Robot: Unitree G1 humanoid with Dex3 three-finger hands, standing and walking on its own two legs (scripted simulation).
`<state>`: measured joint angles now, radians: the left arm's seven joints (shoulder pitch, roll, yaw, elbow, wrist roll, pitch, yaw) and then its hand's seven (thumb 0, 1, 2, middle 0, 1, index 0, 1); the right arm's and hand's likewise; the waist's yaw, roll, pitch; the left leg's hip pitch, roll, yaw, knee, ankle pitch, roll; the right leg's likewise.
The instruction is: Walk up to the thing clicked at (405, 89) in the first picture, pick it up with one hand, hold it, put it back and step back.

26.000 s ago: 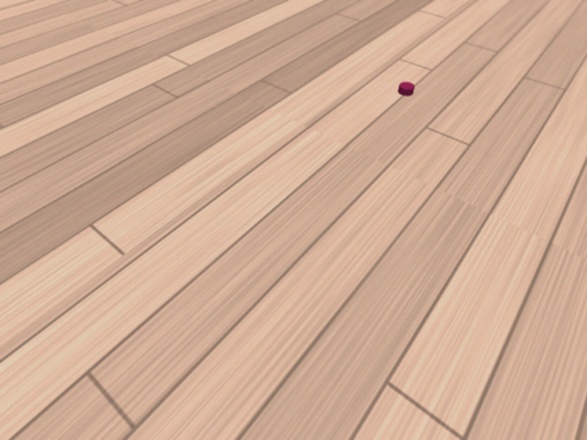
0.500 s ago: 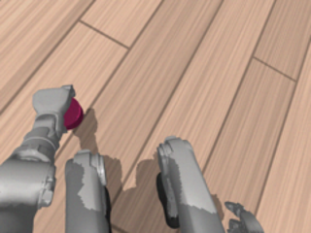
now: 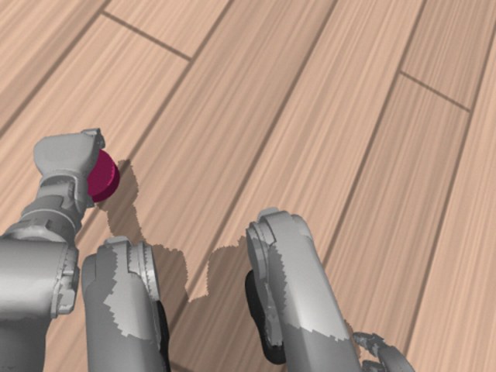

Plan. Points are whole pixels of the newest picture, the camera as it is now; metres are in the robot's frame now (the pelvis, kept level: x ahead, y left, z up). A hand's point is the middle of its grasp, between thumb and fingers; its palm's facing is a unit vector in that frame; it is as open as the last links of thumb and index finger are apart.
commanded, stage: lower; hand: left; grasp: from above
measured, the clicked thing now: (89, 175) +0.46 +0.20 -0.21
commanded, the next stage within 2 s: rest in 0.32 s
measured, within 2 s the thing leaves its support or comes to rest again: rests again in 1.58 s
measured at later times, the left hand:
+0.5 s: hand (93, 179) +0.46 +0.20 -0.23, palm faces -0.45 -0.05 -0.89, open 11.7 cm
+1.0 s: hand (98, 182) +0.46 +0.20 -0.27, palm faces -0.45 -0.07 -0.89, open 11.7 cm
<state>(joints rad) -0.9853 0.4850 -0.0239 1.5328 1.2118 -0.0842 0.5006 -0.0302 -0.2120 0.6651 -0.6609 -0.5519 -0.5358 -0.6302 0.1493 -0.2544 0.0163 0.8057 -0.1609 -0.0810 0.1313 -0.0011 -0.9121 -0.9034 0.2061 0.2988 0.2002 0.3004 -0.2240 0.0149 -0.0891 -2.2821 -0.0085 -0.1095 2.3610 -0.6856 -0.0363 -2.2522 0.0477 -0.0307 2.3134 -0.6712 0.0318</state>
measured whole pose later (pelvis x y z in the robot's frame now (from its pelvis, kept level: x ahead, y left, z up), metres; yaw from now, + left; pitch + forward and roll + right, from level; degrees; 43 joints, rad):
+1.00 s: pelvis +0.01 +0.01 -0.04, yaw -6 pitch +31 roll -10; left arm -1.03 0.70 0.09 1.77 1.29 -0.16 0.72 -0.02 -0.21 0.60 -0.70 -0.51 -0.58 -0.59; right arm 0.13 -0.29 0.15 0.80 -0.28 -0.21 0.30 0.00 -0.91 -0.90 0.20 0.30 0.20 0.30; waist -0.35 -0.05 0.07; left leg -2.35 -0.01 -0.21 2.54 -0.73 -0.04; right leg -2.29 0.07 -0.11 2.41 -0.68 0.05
